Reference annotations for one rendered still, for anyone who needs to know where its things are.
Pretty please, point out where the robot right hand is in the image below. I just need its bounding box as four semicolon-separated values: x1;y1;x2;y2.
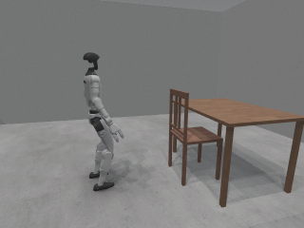
108;123;124;143

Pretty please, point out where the robot torso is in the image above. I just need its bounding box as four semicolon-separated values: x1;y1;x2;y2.
84;72;103;125

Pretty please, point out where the robot right upper arm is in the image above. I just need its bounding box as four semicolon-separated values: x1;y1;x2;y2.
89;75;101;105

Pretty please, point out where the chair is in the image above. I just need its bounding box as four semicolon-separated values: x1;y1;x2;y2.
168;88;223;186

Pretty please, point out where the robot right thigh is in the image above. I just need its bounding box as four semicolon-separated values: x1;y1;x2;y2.
93;118;114;158

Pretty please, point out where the robot right forearm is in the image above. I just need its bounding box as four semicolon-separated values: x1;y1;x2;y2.
94;98;114;126

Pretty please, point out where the table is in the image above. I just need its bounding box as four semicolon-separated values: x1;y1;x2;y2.
172;98;304;208

